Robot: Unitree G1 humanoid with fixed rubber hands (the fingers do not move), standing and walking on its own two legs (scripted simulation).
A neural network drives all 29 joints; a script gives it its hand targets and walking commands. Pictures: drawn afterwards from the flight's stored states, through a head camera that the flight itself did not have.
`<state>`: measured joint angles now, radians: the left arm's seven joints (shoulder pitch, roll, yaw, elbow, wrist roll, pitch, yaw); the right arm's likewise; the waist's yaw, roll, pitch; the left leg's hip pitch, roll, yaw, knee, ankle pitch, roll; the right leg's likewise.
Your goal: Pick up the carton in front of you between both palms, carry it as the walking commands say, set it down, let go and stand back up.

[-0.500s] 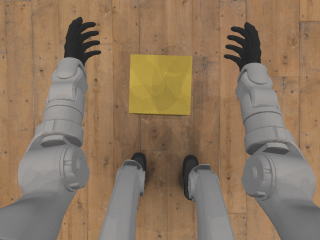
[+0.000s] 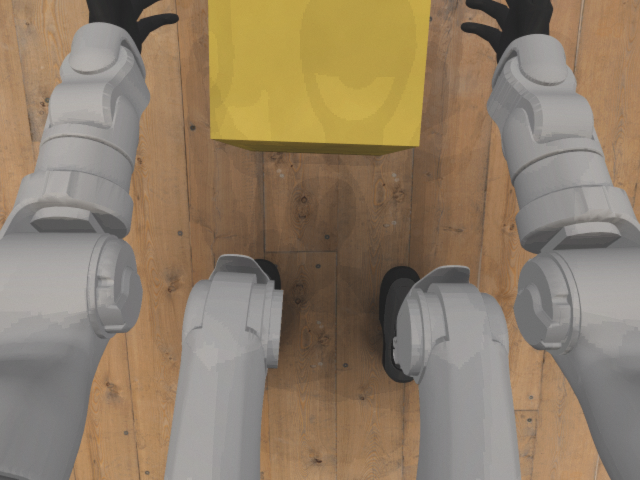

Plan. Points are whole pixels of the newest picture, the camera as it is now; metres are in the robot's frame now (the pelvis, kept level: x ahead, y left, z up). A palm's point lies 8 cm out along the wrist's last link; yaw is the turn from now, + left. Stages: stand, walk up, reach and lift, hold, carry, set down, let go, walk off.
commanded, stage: reach and lift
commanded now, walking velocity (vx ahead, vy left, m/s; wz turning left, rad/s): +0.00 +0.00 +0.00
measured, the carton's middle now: (318, 68) +0.54 +0.05 -0.29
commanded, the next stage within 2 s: none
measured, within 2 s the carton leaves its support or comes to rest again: leaves its support in 1.02 s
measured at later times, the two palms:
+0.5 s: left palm (158, 47) +0.53 +0.22 -0.22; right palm (479, 57) +0.54 -0.13 -0.22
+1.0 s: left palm (180, 41) +0.54 +0.19 -0.21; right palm (463, 51) +0.55 -0.11 -0.21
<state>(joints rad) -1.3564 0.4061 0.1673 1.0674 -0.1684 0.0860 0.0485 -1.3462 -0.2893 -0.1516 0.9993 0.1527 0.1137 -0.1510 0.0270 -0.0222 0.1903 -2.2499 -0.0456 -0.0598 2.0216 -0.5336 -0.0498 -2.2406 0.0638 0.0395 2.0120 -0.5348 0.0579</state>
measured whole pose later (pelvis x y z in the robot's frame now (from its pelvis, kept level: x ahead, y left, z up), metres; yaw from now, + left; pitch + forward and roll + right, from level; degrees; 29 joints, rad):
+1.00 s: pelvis +0.00 +0.00 -0.05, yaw +0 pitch +37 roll +0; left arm -1.45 0.32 0.15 1.11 -0.11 0.14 0.08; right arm -1.42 -0.21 -0.24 1.05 0.08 0.13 -0.16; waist 0.04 -0.04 0.32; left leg -2.28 -0.02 -0.04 2.21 -0.58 -0.03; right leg -2.28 0.08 0.05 2.21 -0.58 0.07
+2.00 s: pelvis +0.03 +0.00 +0.17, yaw +2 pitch +37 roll +0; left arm -0.79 -0.03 0.40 0.65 0.19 0.36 0.04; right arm -0.77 0.09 -0.43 0.63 -0.18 0.33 -0.08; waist 0.01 -0.02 -0.23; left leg -1.62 -0.10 -0.11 1.47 -0.48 -0.05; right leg -1.61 0.11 0.11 1.48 -0.50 0.05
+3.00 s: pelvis +0.09 +0.00 +0.36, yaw +3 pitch -3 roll +0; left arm -0.30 -0.16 0.30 0.42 0.30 0.61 0.00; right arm -0.30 0.16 -0.30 0.42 -0.30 0.59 0.01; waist 0.00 0.00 -0.05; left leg -0.18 -0.04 -0.14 0.45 -0.21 -0.01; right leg -0.17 0.05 0.15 0.45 -0.23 0.01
